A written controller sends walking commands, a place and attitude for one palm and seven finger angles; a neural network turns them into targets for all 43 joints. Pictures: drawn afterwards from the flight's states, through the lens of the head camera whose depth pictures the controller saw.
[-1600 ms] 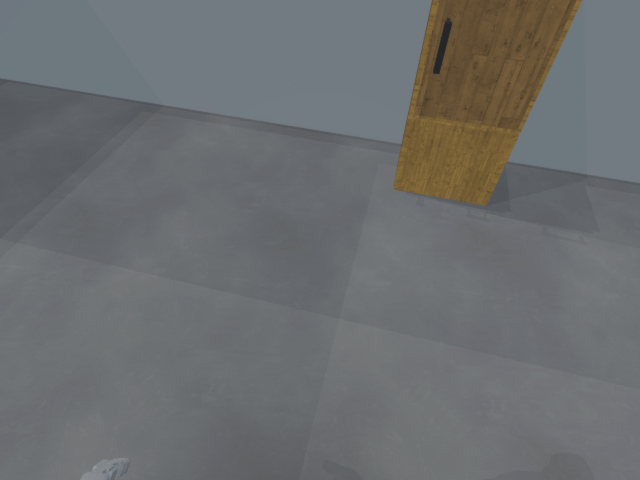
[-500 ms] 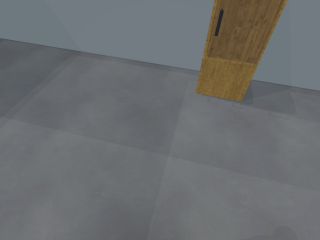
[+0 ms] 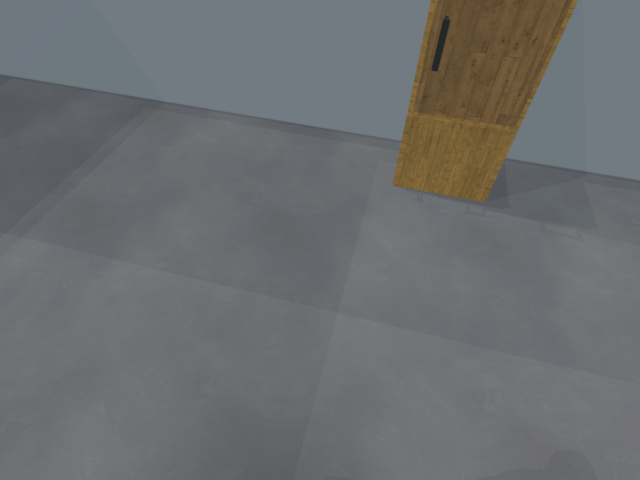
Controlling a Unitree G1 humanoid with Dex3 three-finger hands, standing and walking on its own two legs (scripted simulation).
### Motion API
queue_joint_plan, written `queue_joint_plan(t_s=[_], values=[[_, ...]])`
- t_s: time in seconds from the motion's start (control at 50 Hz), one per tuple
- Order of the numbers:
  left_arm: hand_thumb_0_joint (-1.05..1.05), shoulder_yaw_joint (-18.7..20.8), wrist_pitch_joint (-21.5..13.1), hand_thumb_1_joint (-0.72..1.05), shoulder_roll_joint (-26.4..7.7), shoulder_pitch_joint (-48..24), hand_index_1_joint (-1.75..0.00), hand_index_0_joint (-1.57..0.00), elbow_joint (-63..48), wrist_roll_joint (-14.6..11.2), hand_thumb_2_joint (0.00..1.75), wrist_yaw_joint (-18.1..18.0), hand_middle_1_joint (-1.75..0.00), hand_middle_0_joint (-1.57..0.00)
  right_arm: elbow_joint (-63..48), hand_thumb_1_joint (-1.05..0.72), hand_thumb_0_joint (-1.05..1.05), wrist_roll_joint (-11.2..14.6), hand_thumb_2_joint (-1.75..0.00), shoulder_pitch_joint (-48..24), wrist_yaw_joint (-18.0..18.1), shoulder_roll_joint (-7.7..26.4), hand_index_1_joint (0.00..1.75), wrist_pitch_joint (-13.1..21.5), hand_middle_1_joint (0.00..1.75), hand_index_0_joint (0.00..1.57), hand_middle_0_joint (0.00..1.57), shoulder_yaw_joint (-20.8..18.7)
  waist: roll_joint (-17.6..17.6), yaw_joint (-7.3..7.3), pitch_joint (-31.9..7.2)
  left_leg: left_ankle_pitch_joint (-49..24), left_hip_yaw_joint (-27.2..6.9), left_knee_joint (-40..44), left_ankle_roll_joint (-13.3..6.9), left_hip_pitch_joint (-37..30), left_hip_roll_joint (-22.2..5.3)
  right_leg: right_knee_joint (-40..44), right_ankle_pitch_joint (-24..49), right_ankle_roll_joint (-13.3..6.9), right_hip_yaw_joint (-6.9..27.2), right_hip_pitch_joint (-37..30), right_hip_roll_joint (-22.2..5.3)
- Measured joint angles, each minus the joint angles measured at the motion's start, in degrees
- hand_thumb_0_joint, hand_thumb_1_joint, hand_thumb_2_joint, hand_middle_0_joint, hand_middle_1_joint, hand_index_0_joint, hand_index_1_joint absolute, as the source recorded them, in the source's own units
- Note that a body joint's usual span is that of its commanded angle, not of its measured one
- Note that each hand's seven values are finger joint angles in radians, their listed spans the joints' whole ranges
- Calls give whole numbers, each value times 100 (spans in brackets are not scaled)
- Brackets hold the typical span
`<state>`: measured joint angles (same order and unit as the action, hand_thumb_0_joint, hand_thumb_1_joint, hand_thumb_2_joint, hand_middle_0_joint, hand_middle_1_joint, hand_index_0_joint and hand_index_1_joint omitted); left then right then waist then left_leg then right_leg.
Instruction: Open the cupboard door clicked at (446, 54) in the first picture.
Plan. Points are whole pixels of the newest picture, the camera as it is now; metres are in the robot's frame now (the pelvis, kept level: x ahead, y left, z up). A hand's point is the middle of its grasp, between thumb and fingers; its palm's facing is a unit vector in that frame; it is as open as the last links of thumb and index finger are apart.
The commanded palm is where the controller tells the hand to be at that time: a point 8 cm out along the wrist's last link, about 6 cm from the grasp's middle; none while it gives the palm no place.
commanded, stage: walk to a spot facing it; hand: left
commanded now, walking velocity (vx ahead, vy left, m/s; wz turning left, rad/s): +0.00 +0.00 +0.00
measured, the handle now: (440, 43) +1.51 -0.34 -0.07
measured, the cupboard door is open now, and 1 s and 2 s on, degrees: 0 0 0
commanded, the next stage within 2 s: none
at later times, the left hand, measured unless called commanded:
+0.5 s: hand out of the picture +0.11 +0.15 -0.18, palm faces -0.11 -0.97 -0.24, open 7.4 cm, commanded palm none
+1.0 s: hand (250, 365) +0.34 +0.15 -0.21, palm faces -0.32 -0.93 -0.18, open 7.4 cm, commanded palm none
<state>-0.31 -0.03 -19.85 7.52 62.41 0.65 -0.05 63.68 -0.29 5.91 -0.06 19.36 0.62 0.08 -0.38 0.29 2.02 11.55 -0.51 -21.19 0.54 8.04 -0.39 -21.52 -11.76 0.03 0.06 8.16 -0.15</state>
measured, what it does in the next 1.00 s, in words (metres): walks ahead, turning right: left foot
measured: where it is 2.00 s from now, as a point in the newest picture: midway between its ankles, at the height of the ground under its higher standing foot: (398, 344)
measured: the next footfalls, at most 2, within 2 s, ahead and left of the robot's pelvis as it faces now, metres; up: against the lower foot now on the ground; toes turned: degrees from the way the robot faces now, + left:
left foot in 0.90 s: +0.43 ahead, +0.00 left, +0.00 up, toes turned -15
right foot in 1.56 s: +0.56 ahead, -0.27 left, +0.00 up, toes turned -50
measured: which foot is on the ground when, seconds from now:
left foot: down 0.00-0.40, up 0.42-0.88, down 0.90-1.00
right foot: down 0.00-0.92, up 0.94-1.00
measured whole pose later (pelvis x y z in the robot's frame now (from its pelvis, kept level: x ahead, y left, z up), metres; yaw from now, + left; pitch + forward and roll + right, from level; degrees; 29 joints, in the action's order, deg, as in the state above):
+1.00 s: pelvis +0.31 -0.04 -0.02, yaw -25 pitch +0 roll -1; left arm 4.1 -1.4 -11.7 22.0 61.5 0.8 -0.6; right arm 53.3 -1.2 5.7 -0.2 8.2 4.2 -1.0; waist -2.8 2.7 3.5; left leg 15.5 9.9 -37.8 -3.8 22.2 -3.5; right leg -66.1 -25.9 -2.1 3.6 14.7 2.0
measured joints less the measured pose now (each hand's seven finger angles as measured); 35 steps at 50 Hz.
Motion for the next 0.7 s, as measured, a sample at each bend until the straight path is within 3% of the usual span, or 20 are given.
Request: queue_joint_plan(t_s=[0.16,0.26,0.34,0.4,0.42,0.48,0.52,0.7], values=[[0,34,105,90,109,200,-30,-20,-27,13,90,-25,-30,-20,-27,-91,1,-47,-90,96,30,-112,30,-66,30,20,20,1,12,65,-96,198,128,-220,18,42,-60,-214,-140,-8,124,97,60],[0,112,230,90,320,709,-30,-20,-157,50,90,113,-30,-20,-199,-91,1,-73,-90,454,0,-374,30,-93,30,20,20,-55,-27,102,-244,649,411,-647,18,92,-161,-1004,-838,-104,323,427,147],[0,195,266,90,533,976,-30,-20,-225,59,90,205,-30,-20,-299,-90,1,-75,-90,743,8,-530,30,24,30,21,20,-137,-5,89,-129,885,735,-707,94,-106,-298,-2073,-1469,-72,-78,949,34],[0,239,162,90,701,1017,-30,-20,-348,61,90,266,-30,-20,-287,-90,1,-90,-90,960,26,-526,30,46,30,21,20,-187,167,51,30,1202,831,-1069,233,-139,-516,-1623,-1149,-97,-405,938,-16],[0,248,64,90,726,1028,-30,-20,-407,75,90,262,-30,-20,-259,-90,1,-71,-90,1029,25,-524,30,12,30,21,20,-201,218,47,61,1412,821,-1605,201,56,-624,-1551,-635,-171,-487,925,22],[0,269,-156,90,827,1094,-30,-20,-489,27,90,128,-30,-20,-112,-91,1,-59,-90,1057,-3,-559,30,-136,30,20,20,-217,255,132,112,1584,441,-3581,101,929,-587,-1595,-848,-417,-534,769,190],[0,270,-207,90,886,1229,-30,-20,-489,22,90,69,-30,-20,-122,-91,1,-68,-90,963,-29,-600,30,-139,30,20,20,-237,180,199,86,1279,414,-4219,102,1435,-544,-1221,-853,-474,-412,524,272],[0,198,-325,90,1164,1736,-30,-20,-193,59,90,0,-30,-20,-762,-91,1,-83,-90,168,-94,-726,30,14,30,20,20,-335,109,144,6,-7,306,-3981,317,2882,-653,184,-514,-416,250,-430,418]])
